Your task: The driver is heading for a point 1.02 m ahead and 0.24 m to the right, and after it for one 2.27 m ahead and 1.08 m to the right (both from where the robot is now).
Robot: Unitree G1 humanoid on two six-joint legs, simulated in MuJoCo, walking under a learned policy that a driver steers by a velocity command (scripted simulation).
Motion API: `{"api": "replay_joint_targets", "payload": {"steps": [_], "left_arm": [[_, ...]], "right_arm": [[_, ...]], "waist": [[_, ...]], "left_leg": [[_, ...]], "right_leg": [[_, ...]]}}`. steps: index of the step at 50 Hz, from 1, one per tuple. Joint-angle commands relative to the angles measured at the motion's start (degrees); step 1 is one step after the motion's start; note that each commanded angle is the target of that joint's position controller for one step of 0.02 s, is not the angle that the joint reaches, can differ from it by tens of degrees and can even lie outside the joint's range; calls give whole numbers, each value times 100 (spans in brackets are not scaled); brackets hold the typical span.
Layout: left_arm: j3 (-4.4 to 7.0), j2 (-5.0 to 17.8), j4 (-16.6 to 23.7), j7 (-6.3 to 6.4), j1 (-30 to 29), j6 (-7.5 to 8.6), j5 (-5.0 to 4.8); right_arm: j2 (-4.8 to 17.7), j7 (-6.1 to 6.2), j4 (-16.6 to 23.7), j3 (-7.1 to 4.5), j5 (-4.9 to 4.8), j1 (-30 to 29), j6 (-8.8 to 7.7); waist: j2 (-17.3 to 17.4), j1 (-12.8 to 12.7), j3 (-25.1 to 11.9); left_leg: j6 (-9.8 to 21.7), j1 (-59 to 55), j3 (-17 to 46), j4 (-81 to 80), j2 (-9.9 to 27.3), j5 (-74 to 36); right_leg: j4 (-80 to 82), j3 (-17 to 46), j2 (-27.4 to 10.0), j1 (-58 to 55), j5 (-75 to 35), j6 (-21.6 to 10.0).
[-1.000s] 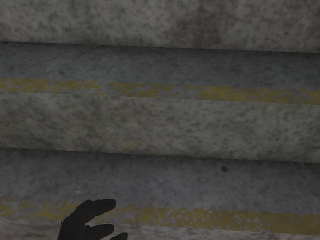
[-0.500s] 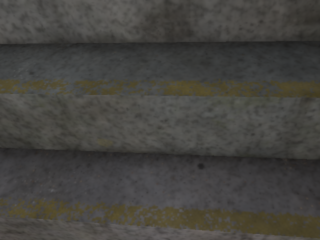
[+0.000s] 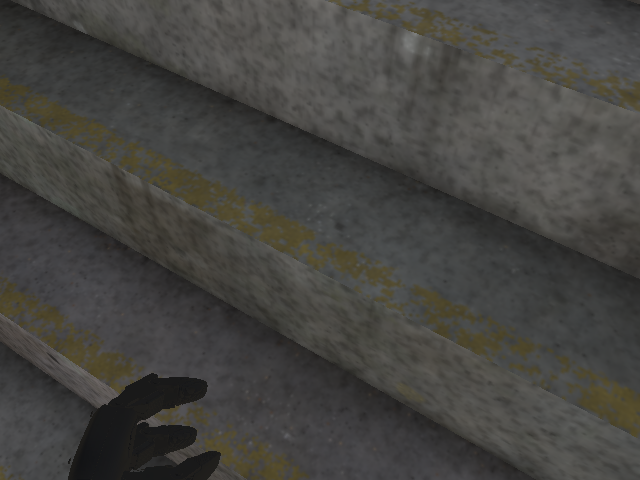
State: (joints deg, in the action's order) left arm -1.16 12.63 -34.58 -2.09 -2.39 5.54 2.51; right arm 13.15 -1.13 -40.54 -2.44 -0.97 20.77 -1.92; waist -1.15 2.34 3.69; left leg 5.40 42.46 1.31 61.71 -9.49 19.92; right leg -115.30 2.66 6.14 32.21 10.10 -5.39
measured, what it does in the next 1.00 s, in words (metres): climbs: right foot 0.24 m higher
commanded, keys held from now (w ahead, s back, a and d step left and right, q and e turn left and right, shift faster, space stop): shift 1.00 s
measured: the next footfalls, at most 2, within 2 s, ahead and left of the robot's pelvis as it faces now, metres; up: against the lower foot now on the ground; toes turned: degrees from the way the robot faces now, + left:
right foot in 0.62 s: +0.17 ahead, -0.23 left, +0.24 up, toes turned +10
left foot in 1.36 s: +0.04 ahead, -0.02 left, +0.00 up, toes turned +12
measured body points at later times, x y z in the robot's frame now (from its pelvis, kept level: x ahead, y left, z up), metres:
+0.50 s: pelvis +0.10 -0.05 +0.09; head +0.09 +0.01 +0.54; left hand +0.29 +0.16 -0.01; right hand +0.24 -0.30 +0.03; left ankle +0.11 +0.06 -0.65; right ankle +0.10 -0.21 -0.27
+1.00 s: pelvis +0.07 -0.09 +0.10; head +0.04 -0.08 +0.55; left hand +0.20 +0.07 -0.02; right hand +0.14 -0.33 -0.03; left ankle +0.11 +0.04 -0.65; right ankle +0.13 -0.24 -0.41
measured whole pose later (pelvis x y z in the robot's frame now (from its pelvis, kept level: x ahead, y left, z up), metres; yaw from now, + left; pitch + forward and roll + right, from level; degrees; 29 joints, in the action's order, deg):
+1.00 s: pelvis +0.07 -0.09 +0.10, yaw +6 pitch -1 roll -5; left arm -3.8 -1.7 -43.5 7.6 9.9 -2.2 1.8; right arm 12.6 0.2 -47.4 1.3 -0.1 20.2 7.2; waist 2.6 -2.0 -3.5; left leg -0.7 14.3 1.2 22.4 6.5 11.7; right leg -100.7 1.0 4.3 51.4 50.3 1.8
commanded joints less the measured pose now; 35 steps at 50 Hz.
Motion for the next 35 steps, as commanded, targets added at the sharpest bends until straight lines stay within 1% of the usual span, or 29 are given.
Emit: {"api": "replay_joint_targets", "payload": {"steps": [1, 2, 3, 4, 5, 6, 7, 8, 9, 10, 12, 14, 16, 17, 19, 20, 22, 24, 25, 26, 27, 28, 29, 30, 31, 32, 33, 34, 35], "left_arm": [[-88, 28, 441, -5, 766, -12, -72], [-147, -133, 547, 76, 395, -56, -55], [-198, -295, 582, 156, 331, -64, -71], [-239, -331, 597, 192, 254, -72, -75], [-240, -453, 633, 215, 64, -137, -124], [-199, -519, 631, 274, 104, -272, -200], [-185, -645, 665, 371, 191, -381, -253], [-160, -710, 725, 452, 346, -521, -314], [-170, -889, 781, 509, 331, -604, -370], [-189, -1012, 881, 535, 210, -662, -367], [-135, -827, 991, 671, 280, -725, -246], [-106, -734, 1125, 778, 61, -774, -199], [-145, -765, 1196, 876, -90, -790, -258], [-152, -724, 1173, 921, -57, -780, -278], [-181, -744, 1051, 903, 183, -754, -285], [-205, -742, 1049, 868, 325, -756, -322], [-214, -679, 1044, 809, 430, -738, -300], [-229, -676, 1030, 783, 404, -699, -232], [-242, -688, 1064, 768, 514, -701, -203], [-250, -665, 1106, 729, 552, -670, -154], [-316, -851, 1178, 758, 157, -628, -105], [-336, -822, 1164, 758, 395, -617, -136], [-329, -724, 1075, 747, 807, -599, -166], [-428, -852, 1175, 687, 1048, -577, -31], [-457, -979, 912, 653, 1134, -477, 56], [-474, -1152, 709, 672, 1020, -471, 37], [-278, -797, 702, 723, 831, -469, -18], [-174, -820, 812, 839, 774, -553, -106], [-132, -742, 836, 877, 801, -617, -13]], "right_arm": [[473, -8, 608, -80, -25, -176, -481], [375, 4, 537, -30, 46, -25, -465], [244, 21, 564, 40, 97, -11, -419], [232, 98, 675, 88, 179, -69, -330], [112, 148, 593, 139, 239, 15, -225], [110, 181, 514, 198, 328, 100, -185], [383, 216, 561, 166, 380, 35, -106], [695, 273, 650, 124, 354, 31, -45], [703, 326, 637, 163, 341, 74, 127], [679, 397, 580, 218, 392, 319, 321], [866, 551, 767, 215, 369, 110, 402], [863, 620, 815, 216, 362, -65, 466], [931, 694, 874, 190, 322, 23, 485], [951, 733, 919, 177, 329, 34, 482], [859, 750, 952, 193, 295, 9, 428], [777, 737, 921, 219, 243, 73, 411], [745, 696, 932, 223, 214, -30, 393], [785, 685, 1039, 215, 210, -371, 405], [819, 662, 1006, 155, 137, -395, 451], [831, 652, 978, 130, 112, -383, 503], [964, 690, 853, 2, 53, 71, 556], [940, 771, 804, 91, 113, 88, 589], [938, 790, 776, 140, 147, -93, 599], [1080, 727, 756, 114, -27, -559, 672], [875, 580, 805, 76, -111, -731, 673], [665, 414, 471, 37, -210, -55, 686], [687, 256, 267, -37, -177, 624, 722], [826, 99, 227, -50, -40, 257, 766], [852, -17, 247, -12, -13, -215, 764]], "waist": [[294, -407, -1294], [355, -341, -943], [131, -370, -857], [32, -400, -749], [117, -306, -590], [347, -251, -454], [503, -216, -514], [764, -171, -604], [775, -93, -675], [775, 50, -610], [590, 74, -516], [854, 184, -413], [1132, 310, -462], [1123, 355, -594], [1013, 373, -801], [1162, 339, -798], [1131, 262, -910], [1150, 171, -1029], [1276, 40, -1019], [1197, -47, -997], [1101, 172, -1007], [796, -9, -1318], [726, -233, -1536], [761, -658, -1474], [427, -622, -1728], [165, -271, -1622], [-674, 66, -1771], [-966, -195, -1855], [-1010, -379, -1635]], "left_leg": [[439, -2720, 3373, -2790, 1134, -1467], [297, -2451, 3189, -3028, 1073, -1355], [243, -2259, 2880, -3148, 1163, -1512], [171, -2178, 2678, -3249, 1294, -1816], [193, -1776, 2608, -3309, 1365, -1889], [129, -1552, 2588, -3398, 1414, -1990], [62, -1626, 2752, -3479, 1543, -2212], [-4, -2029, 2811, -3446, 1659, -1998], [-49, -2210, 2649, -3435, 1620, -1550], [-294, -2280, 2459, -3416, 1505, -1310], [-573, -2495, 2289, -3531, 1434, -912], [-424, -2413, 2260, -3732, 1491, -908], [-182, -2697, 2443, -3775, 1652, -1452], [-33, -3002, 2547, -3755, 1773, -1889], [290, -3521, 2738, -3759, 1962, -2201], [466, -3595, 2656, -3786, 1998, -2204], [795, -3728, 2689, -3835, 2118, -2618], [951, -3961, 2621, -3815, 2195, -3084], [987, -3922, 2517, -3865, 2105, -3221], [984, -3815, 2467, -3902, 2054, -3300], [841, -3711, 2599, -4104, 2145, -3544], [882, -3814, 2703, -4178, 2465, -3440], [836, -3854, 2632, -4161, 2703, -3495], [508, -3530, 2133, -4083, 2429, -3124], [177, -3133, 1467, -4013, 2170, -2911], [-10, -2803, 1213, -4110, 1891, -2001], [-263, -2417, 753, -3968, 1600, -2099], [-550, -1924, 512, -3882, 1366, -1874], [-659, -2141, 345, -3739, 1217, -1582]], "right_leg": [[-398, 532, -28, 1842, 656, -32], [-332, 373, -55, 2168, 719, -50], [-166, 243, -169, 2312, 745, 21], [117, 122, -327, 2406, 530, 109], [-439, -112, -244, 2498, 563, 225], [-1062, -229, -215, 2645, 510, 271], [-2240, -322, -70, 3100, 786, 406], [-3143, -231, -36, 3613, 1137, 565], [-3807, -172, 27, 3869, 1190, 699], [-4060, 89, 21, 4143, 1054, 785], [-3660, 55, -240, 4349, 636, 1046], [-3193, -150, -416, 4282, 378, 1217], [-2964, -257, -473, 4408, 425, 1347], [-2879, -238, -468, 4427, 465, 1405], [-2586, -117, -485, 4394, 517, 1429], [-2390, -80, -504, 4296, 656, 1412], [-2044, -78, -498, 3859, 957, 1423], [-1511, -46, -579, 3557, 1137, 1365], [-963, -48, -679, 3203, 1297, 1287], [-432, -85, -717, 2818, 1439, 1214], [264, -65, -633, 2642, 2642, 996], [-66, 58, -500, 2633, 3119, 925], [-216, 319, -557, 2525, 3488, 863], [1875, 59, -622, 2080, 4556, 665], [3059, -213, -511, 934, 3802, 545], [3758, -479, -345, 344, 2961, 502], [3205, 98, -630, -340, 517, 382], [3447, 810, -783, -574, 177, 160], [3797, 1292, -798, 57, 193, 69]]}}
